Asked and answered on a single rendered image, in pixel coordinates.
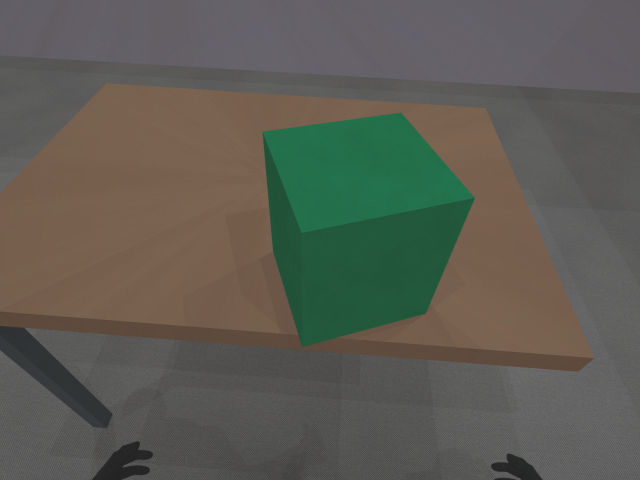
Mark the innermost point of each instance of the left robot hand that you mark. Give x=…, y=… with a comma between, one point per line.
x=112, y=470

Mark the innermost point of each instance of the right robot hand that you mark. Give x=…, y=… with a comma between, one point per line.
x=518, y=467

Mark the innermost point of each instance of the carton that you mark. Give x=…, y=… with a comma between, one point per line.
x=364, y=217

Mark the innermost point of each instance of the table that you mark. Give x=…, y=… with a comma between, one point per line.
x=147, y=215

